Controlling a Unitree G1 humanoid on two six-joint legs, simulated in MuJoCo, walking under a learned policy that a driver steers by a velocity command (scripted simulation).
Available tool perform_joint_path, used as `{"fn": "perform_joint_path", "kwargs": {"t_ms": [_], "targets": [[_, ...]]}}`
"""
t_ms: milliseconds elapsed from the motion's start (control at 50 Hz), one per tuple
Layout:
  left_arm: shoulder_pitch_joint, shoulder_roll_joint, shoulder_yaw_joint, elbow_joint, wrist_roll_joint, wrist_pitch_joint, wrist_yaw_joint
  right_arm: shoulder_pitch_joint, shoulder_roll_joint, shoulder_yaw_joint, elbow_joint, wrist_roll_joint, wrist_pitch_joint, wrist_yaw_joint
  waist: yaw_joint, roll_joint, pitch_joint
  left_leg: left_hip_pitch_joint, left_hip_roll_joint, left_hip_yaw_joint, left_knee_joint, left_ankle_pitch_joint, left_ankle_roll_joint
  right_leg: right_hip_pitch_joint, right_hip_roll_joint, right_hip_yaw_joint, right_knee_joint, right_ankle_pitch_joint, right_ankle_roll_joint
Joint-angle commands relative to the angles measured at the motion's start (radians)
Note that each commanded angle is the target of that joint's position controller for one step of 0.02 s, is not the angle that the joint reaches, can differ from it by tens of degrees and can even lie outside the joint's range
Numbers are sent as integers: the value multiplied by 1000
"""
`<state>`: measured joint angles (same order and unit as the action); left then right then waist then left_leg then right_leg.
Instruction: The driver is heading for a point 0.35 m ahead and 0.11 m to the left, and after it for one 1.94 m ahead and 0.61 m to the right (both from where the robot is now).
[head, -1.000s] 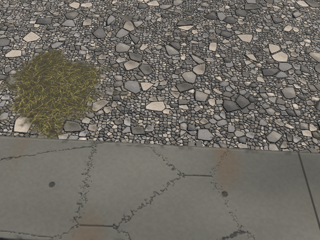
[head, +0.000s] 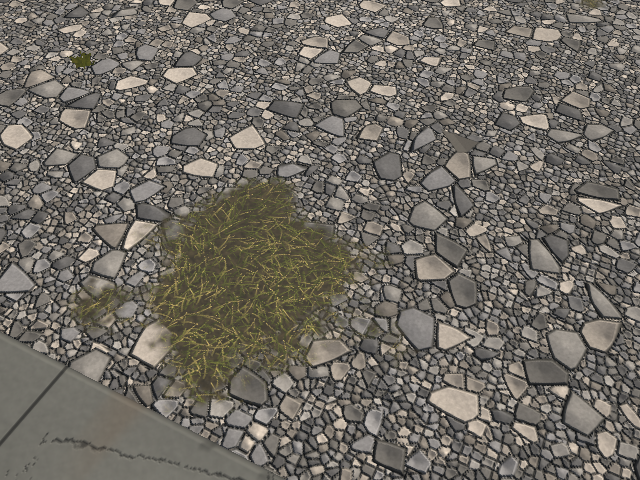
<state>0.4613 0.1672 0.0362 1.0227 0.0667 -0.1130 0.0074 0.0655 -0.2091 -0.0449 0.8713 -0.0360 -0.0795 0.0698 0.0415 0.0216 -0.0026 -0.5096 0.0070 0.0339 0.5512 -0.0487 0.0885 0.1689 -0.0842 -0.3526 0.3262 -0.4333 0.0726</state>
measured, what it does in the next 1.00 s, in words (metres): steps on the spot, turning left: right foot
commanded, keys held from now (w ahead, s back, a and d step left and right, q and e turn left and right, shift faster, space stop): s+q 0.30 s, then q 0.70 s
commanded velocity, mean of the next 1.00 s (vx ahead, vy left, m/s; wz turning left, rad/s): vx -0.01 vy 0.00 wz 0.59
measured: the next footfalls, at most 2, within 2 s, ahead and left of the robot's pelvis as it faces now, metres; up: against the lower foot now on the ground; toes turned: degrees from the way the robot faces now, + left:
right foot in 0.50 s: +0.15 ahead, -0.10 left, +0.00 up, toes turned +21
left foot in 1.14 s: -0.01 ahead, +0.12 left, +0.00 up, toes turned +44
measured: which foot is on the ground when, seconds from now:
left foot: down 0.00-0.50, up 0.52-1.00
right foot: down 0.00-0.00, up 0.02-0.48, down 0.50-1.00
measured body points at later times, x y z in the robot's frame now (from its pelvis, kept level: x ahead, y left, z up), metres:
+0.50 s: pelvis +0.06 -0.03 +0.01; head +0.10 -0.03 +0.46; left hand +0.11 +0.26 -0.10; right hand +0.26 -0.26 -0.11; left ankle +0.13 +0.09 -0.72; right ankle +0.11 -0.11 -0.72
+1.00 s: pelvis +0.06 -0.04 +0.03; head +0.09 -0.03 +0.48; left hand +0.01 +0.24 -0.06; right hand +0.32 -0.19 -0.08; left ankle -0.05 +0.07 -0.66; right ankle +0.11 -0.11 -0.72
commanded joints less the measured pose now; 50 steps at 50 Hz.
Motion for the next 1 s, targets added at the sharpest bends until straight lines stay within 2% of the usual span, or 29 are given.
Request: {"fn": "perform_joint_path", "kwargs": {"t_ms": [20, 40, 60, 80, 100, 120, 140, 160, 220, 240, 280, 320, 380, 460, 480, 500, 520, 540, 560, 580, 600, 620, 640, 680, 700, 780, 880, 940, 1000], "targets": [[86, 37, -14, -169, 19, -23, -9, 432, -291, -82, 17, -4, -19, -61, -128, 212, -525, 1048, 296, -527, -22, 784, 458, -626, 28, 100, 699, 89, 44], [-146, 164, 21, -219, -31, -9, -35, 548, -280, -90, 62, -25, -14, -70, -226, 35, -523, 1064, 370, -667, -124, 866, 433, -755, 97, 296, 934, -315, 39], [-279, 153, 22, -271, -35, -4, -39, 456, -314, -116, 59, -22, -48, -80, -204, -24, -296, 851, 337, -530, -139, 803, 346, -840, 32, 409, 958, -333, 5], [-274, 201, 37, -257, -19, 1, -15, 319, -280, -122, 30, 13, -53, -88, -148, 6, -170, 627, 286, -422, -172, 727, 321, -801, -29, 418, 940, -348, 0], [-196, 202, 43, -247, 2, 4, 10, 233, -221, -100, 9, 27, -54, -87, -69, 23, -118, 445, 238, -376, -226, 614, 307, -722, -54, 427, 861, -301, -11], [-150, 140, 31, -239, 8, 2, 27, 199, -186, -86, -12, 30, -52, -78, -20, 28, -59, 257, 211, -355, -271, 593, 289, -612, -52, 422, 797, -221, -20], [-126, 100, 23, -242, 0, 0, 37, 200, -176, -80, -23, 19, -45, -62, 14, 23, -61, 187, 201, -359, -304, 588, 288, -553, -18, 411, 782, -161, -18], [-122, 99, 19, -241, -19, 10, 37, 181, -190, -83, -41, 12, -46, -46, 23, 22, -88, 174, 191, -344, -313, 584, 277, -545, 22, 399, 798, -101, -17], [-117, 143, 14, -226, -46, 50, 19, 128, -232, -83, -101, -1, -63, -21, 30, 36, -117, 96, 146, -290, -298, 585, 223, -546, 68, 373, 820, 28, 19], [-188, 163, 39, -256, -78, 105, 31, 149, -231, -92, -79, 39, 21, -43, 16, -66, -103, 207, 94, -244, -185, 640, 152, -638, 56, 368, 713, 84, -19], [-264, 134, 17, -315, -70, 151, 29, 212, -241, -87, -99, 42, 93, -63, -33, 60, -131, 231, 98, -315, -172, 614, 129, -652, 81, 367, 676, 89, -33], [-277, 154, 13, -332, -69, 174, 24, 189, -239, -85, -136, 30, 125, -68, -40, 98, -154, 228, 124, -378, -181, 438, 127, -644, 79, 387, 664, 88, -39], [-304, 176, 13, -357, -62, 175, 27, 165, -232, -84, -164, 17, 141, -71, -63, 114, -124, 200, 129, -478, -222, 125, 111, -601, 90, 403, 562, 74, -47], [-216, 174, 10, -358, -71, 151, 31, 130, -225, -87, -177, 24, 149, -69, -54, 127, -104, 197, 103, -568, -197, 13, 67, -443, 125, 396, 268, 71, -86], [-59, 236, 47, -271, -54, 113, 3, 166, -135, -39, -185, -22, 58, -55, 0, -89, -72, 57, 150, -686, -229, -292, 75, -283, 37, 453, 153, 312, -112], [-90, 240, 56, -288, -45, 104, 9, 244, -107, -27, -151, 2, 26, -57, -10, -38, -51, -56, 48, -652, -191, -460, 24, -126, -14, 484, 78, 267, -158], [-88, 321, 70, -317, -13, 80, 16, 269, -48, -7, -201, 28, 18, -63, -27, -220, -99, -272, -204, -378, 96, -549, -135, -25, -328, 882, -13, 496, -489], [-101, 303, 70, -299, 64, 48, 2, 140, -133, -16, -219, -14, 33, -78, 32, -164, 72, -464, -176, -371, 294, -473, -231, -177, -444, 1047, -171, 378, -572], [-210, 261, 67, -324, 21, 34, -18, 135, -199, -38, -189, -19, 43, -93, -8, -130, 12, -347, -131, -370, 430, -339, -238, -255, -342, 899, -184, 185, -467], [-366, 196, 52, -371, -18, 27, -45, 194, -247, -60, -169, -19, 44, -107, -75, -150, -27, -247, -164, -326, 590, -277, -237, -348, -217, 760, -155, 74, -366], [-467, 151, 35, -412, -41, 19, -50, 235, -260, -73, -153, -22, 38, -108, -110, -169, -43, -199, -181, -306, 708, -226, -224, -409, -132, 640, -129, 82, -301], [-482, 155, 35, -421, -46, 12, -43, 267, -237, -68, -154, -42, 27, -102, -137, -152, -30, -165, -173, -255, 811, -217, -210, -469, -110, 574, -136, 103, -282], [-473, 171, 39, -431, -45, 5, -30, 288, -213, -62, -153, -39, 19, -95, -135, -119, -17, -140, -161, -214, 887, -212, -206, -505, -106, 531, -151, 108, -282], [-391, 205, 52, -436, -37, -2, -10, 260, -180, -49, -167, 4, 10, -80, -65, -89, 11, -181, -141, -208, 949, -184, -225, -452, -124, 490, -154, 96, -302], [-347, 206, 52, -433, -35, -1, -5, 239, -178, -49, -177, 11, 8, -78, -34, -91, 14, -212, -130, -214, 956, -170, -235, -397, -139, 481, -150, 89, -313], [-247, 185, 34, -430, -40, -3, -12, 168, -209, -66, -200, 1, 7, -91, 26, -119, 5, -268, -86, -216, 842, -138, -251, -204, -176, 460, -135, 122, -339], [-185, 204, 47, -402, -46, -2, -9, 145, -170, -58, -213, -5, 24, -89, 36, -128, -2, -222, 24, -129, 516, -214, -252, -82, -259, 443, -167, 161, -372], [-179, 214, 62, -392, -45, -5, 17, 121, -130, -36, -241, -17, 37, -67, 40, -115, -9, -102, 75, -48, 342, -302, -220, -111, -282, 392, -174, 228, -382], [-229, 249, 84, -402, -30, -13, 44, 112, -136, -31, -265, -27, 47, -21, 19, -132, -10, 68, 80, 3, 183, -366, -140, -181, -287, 327, -170, 327, -368]]}}
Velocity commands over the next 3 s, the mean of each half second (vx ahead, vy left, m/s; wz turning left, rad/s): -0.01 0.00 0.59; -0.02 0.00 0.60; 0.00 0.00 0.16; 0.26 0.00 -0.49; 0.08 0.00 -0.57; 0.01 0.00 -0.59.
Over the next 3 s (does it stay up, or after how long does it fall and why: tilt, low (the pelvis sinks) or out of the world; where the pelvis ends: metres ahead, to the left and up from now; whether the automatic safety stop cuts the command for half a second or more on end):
stays up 0.31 0.07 0.02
